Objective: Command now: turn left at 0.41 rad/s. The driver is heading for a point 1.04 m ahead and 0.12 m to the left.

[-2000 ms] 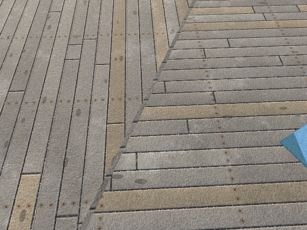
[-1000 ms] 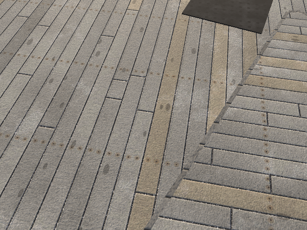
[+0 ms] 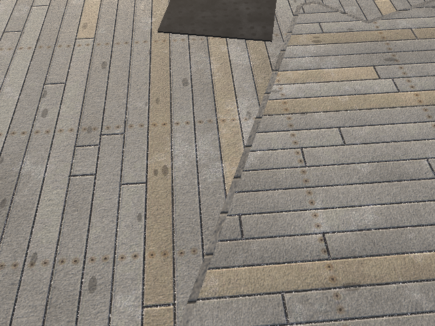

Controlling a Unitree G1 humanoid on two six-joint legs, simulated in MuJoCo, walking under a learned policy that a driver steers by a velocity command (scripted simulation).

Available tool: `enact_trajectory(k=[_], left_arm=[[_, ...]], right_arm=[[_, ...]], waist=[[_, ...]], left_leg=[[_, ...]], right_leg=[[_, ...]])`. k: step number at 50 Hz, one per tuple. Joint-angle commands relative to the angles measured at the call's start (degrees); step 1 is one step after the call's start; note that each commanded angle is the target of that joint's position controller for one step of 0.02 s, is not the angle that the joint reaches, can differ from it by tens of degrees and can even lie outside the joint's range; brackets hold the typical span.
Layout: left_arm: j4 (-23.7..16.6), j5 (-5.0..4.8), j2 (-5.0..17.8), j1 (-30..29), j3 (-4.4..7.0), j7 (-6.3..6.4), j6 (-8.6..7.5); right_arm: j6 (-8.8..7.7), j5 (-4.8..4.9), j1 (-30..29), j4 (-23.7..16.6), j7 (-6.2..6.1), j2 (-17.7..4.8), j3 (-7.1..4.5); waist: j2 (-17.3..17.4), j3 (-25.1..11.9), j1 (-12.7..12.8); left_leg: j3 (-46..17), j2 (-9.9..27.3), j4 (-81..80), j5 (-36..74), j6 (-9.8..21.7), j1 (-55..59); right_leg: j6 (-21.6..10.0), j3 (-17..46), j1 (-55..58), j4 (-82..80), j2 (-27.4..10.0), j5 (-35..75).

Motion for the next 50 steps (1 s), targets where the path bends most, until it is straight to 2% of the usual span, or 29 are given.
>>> enact_trajectory(k=[1,3,4,5,6,9,13,15,16,17,18,19,20,21,22,25,28,30,32,36,38,39,40,43,45,46,48,49,50], left_arm=[[-2.94,0.05,7.46,2.88,2.45,0.02,-0.67],[-3.26,0.88,9.24,3.28,2.76,0.35,-0.57],[-4.46,0.99,8.04,2.01,2.14,0.73,-0.78],[-5.27,0.64,7.34,0.03,1.66,1.08,-0.91],[-5.47,-0.08,7.54,-2.46,1.67,1.14,-0.94],[-4.42,-0.16,9.85,-1.94,2.32,1.1,-0.29],[-3.66,-1.05,11.23,-0.97,2.84,0.44,0.51],[-3.14,-2.18,10.69,-1.41,2.68,0.03,0.37],[-1.59,-1.81,8.61,2.35,2.19,-0.47,0.02],[-3.29,1.27,4.96,2.84,0.98,-0.92,-0.16],[-6.33,0.97,4.86,-3.82,0.71,-0.38,-0.39],[-6.41,-0.41,7.09,-5.48,1.37,-0.01,-0.22],[-6.15,-0.95,7.46,-5.26,1.64,0.3,-0.05],[-4.93,-0.51,7.75,-4.19,1.99,0.88,0.12],[-4.76,-0.12,8.23,-3.75,2.25,1.23,0.29],[-3.29,-0.69,6.79,-0.08,1.96,0.59,0.22],[-2.7,-0.68,3.89,-0.79,0.63,0.12,0.52],[-2.47,-0.62,2.93,-1.63,-0.15,-0.42,0.53],[-2.42,-1.05,4.46,-2.1,-0.05,-0.78,0.46],[-2.47,-1.25,6.33,-0.54,0.23,-0.89,-0.15],[-3.36,-0.55,9.13,-0.33,0.61,-0.82,-0.46],[-3.16,-0.98,11.95,-0.43,1.41,-0.85,-0.41],[-3.09,-1.7,10.97,0.29,1.64,-1.06,-0.29],[-3.81,-1.14,10.31,1.43,1.62,-0.94,-0.42],[-3.34,-1.71,10.05,3.21,1.72,-0.77,-0.8],[-3.43,-2.02,10.01,3.29,1.76,-0.75,-0.97],[-4.95,-2.54,9.76,-1.91,1.57,-0.47,-0.35],[-6.67,-2.15,7.41,-4.29,0.89,-0.26,-0.01],[-8.78,-2.27,3.86,-5.84,-0.04,-0.14,-0.09]], right_arm=[[0.1,0.45,-2.8,-5.47,-0.42,-8.13,-2.16],[0.31,0.33,-0.84,-5.59,0.01,-6.73,-1.96],[0.38,0.05,-0.72,-5.55,0.24,-9.1,-2.97],[0.72,0.15,-0.11,-5.32,0.49,-9.77,-3.6],[1.33,0.36,0.55,-5.1,0.61,-8.22,-3.32],[1.87,0.1,-2.01,-6.85,1.39,-4.87,-1.93],[2.02,0.3,-1.15,-8.76,2.84,-6.27,-2.22],[2.4,-0.04,3.22,-7.75,2.83,-6.79,-2.98],[2.49,-0.29,5.82,-7.26,2.06,-8.85,-3.95],[2.33,-0.35,8.11,-8.3,0.78,-17.0,-5.94],[0.88,-2.83,8.09,-9.81,1.37,-17.43,-5.3],[-0.52,-3.09,7.14,-9.92,1.81,-15.23,-4.74],[-1.36,-2.22,4.77,-9.73,1.55,-13.43,-4.3],[-1.45,-1.15,2.44,-9.9,1.08,-11.61,-3.9],[-1.21,-0.49,0.71,-10.17,0.6,-10.4,-3.39],[-0.96,-1.31,0.59,-10.56,-0.37,-7.76,-2.21],[-1.19,-1.97,0.6,-9.17,-0.67,-4.59,-0.78],[-1.28,-2.75,0.43,-7.84,-0.48,-3.88,-0.21],[-1.26,-3.28,0.79,-6.53,0.0,-5.19,-0.32],[-0.74,-1.69,-0.59,-5.31,-0.14,-8.08,-1.12],[-0.96,-1.8,2.07,-4.6,-0.67,-7.96,-1.43],[-1.2,-2.45,3.74,-5.18,-0.82,-7.62,-1.68],[-1.16,-2.66,1.72,-5.53,-1.13,-6.87,-1.65],[-0.12,-2.17,-2.03,-7.28,-1.53,-3.84,-1.74],[-0.51,-1.76,-0.93,-8.3,-0.45,-2.64,-1.77],[-1.21,-1.12,-0.57,-8.41,0.28,-2.7,-1.89],[-2.76,-0.1,3.12,-6.85,1.16,-3.14,-2.35],[-3.19,-0.83,6.99,-5.54,0.97,-6.24,-3.32],[-3.67,-1.8,13.11,-3.93,0.97,-10.36,-4.43]], waist=[[-3.63,-7.09,0.95],[-14.52,-6.57,1.05],[-12.29,-6.48,1.15],[-7.31,-5.7,-0.01],[-5.06,-4.11,-1.15],[-7.75,-3.44,1.0],[-10.0,-6.75,1.55],[-8.64,-7.33,-0.81],[-3.5,-7.85,-1.12],[14.7,-7.86,-0.25],[14.06,-11.3,-3.55],[7.17,-10.52,-3.88],[5.73,-7.78,-2.15],[3.37,-6.53,-1.03],[4.1,-5.84,-0.21],[5.3,-8.93,0.8],[5.01,-8.81,0.06],[6.29,-7.38,-0.93],[6.62,-5.01,-1.86],[4.31,-2.31,-0.03],[0.12,-3.86,-0.56],[-5.77,-5.31,-3.02],[-8.11,-6.42,-1.56],[-12.83,-5.63,0.25],[-14.21,-7.2,-0.11],[-13.02,-6.27,-0.46],[-11.0,-3.35,-3.99],[-6.11,-3.76,-5.5],[6.83,-4.26,-6.87]], left_leg=[[-6.98,4.68,1.19,10.3,3.82,-6.94],[3.21,0.07,17.81,-13.48,-0.56,-15.95],[4.4,2.61,30.69,-21.96,-2.07,-18.09],[3.94,4.5,35.83,-20.64,-2.9,-17.85],[4.6,6.01,33.75,-17.27,-3.62,-17.7],[9.31,7.18,24.77,-10.6,-5.32,-14.73],[13.76,6.03,10.57,-6.21,-3.77,-5.63],[16.0,3.77,-0.38,2.56,-1.21,2.01],[12.21,3.97,-5.95,10.43,1.04,9.25],[-9.85,18.83,-8.32,34.61,7.87,19.14],[-23.0,27.53,-10.53,37.19,20.16,15.37],[-19.78,25.73,-12.01,30.57,20.44,13.95],[-15.19,22.34,-12.13,24.47,17.08,11.81],[-12.48,19.66,-12.0,19.22,14.04,10.93],[-10.77,17.98,-12.27,18.28,12.63,9.08],[-6.54,16.28,-12.31,22.64,12.67,8.96],[-2.78,14.94,-12.57,19.62,11.85,8.17],[-1.42,14.44,-13.77,13.99,11.61,5.25],[-2.15,15.05,-14.75,8.65,11.99,3.15],[-3.04,15.88,-11.45,10.15,10.94,4.1],[-0.25,13.28,-6.99,11.37,7.25,5.24],[4.1,8.58,-4.65,9.12,5.23,4.5],[8.55,5.5,-1.2,7.85,3.16,5.39],[11.15,1.29,7.08,0.38,0.74,-1.07],[9.58,0.23,9.59,-16.28,1.7,-5.82],[8.34,1.43,8.56,-16.57,2.56,-6.42],[8.29,2.94,-5.5,-7.05,3.63,4.39],[2.54,8.0,-9.98,-8.01,4.5,13.83],[-14.62,18.55,-17.71,-21.56,8.67,21.75]], right_leg=[[-3.85,6.38,9.46,-4.05,-6.27,12.01],[-13.71,19.17,12.93,-9.48,-21.73,25.8],[-17.39,21.14,11.28,-10.05,-26.48,31.47],[-16.83,17.72,9.02,-9.64,-25.42,31.67],[-14.12,12.52,7.79,-9.48,-22.17,28.52],[-11.88,3.58,7.66,-9.53,-17.33,28.16],[-10.83,-0.76,8.15,-6.27,-17.95,28.25],[-7.65,-3.56,4.96,-0.89,-17.09,22.44],[-3.69,-7.28,-0.26,6.42,-14.46,14.23],[2.89,-11.82,-16.8,24.61,-7.13,-14.02],[4.21,-2.12,-23.61,36.89,-0.89,-26.39],[3.55,1.58,-24.42,41.34,-2.36,-23.74],[2.68,2.29,-24.69,40.57,-3.4,-18.47],[2.7,2.7,-24.63,38.29,-4.39,-13.96],[3.05,2.93,-23.11,36.32,-4.52,-10.7],[4.28,1.6,-18.38,34.79,-3.38,-5.22],[4.99,1.23,-13.18,23.68,-5.27,-2.64],[4.87,0.63,-7.47,16.06,-6.12,-2.18],[4.42,-0.44,-4.56,11.75,-5.61,-3.08],[2.28,-2.18,-2.61,0.79,-3.94,1.7],[0.15,2.17,0.13,-1.68,-6.61,20.4],[-1.97,5.07,0.71,0.95,-8.0,27.38],[-4.31,8.04,-0.86,-0.77,-8.95,24.57],[-10.19,19.92,-0.01,-6.05,-14.07,20.28],[-12.58,24.44,3.25,-8.63,-15.47,2.92],[-12.39,25.92,2.31,-9.67,-15.5,-7.82],[-8.75,21.97,-7.56,-9.83,-10.75,-19.69],[-5.34,16.58,-16.57,-3.15,-6.26,-19.45],[-1.39,5.85,-28.05,14.45,1.48,-16.81]])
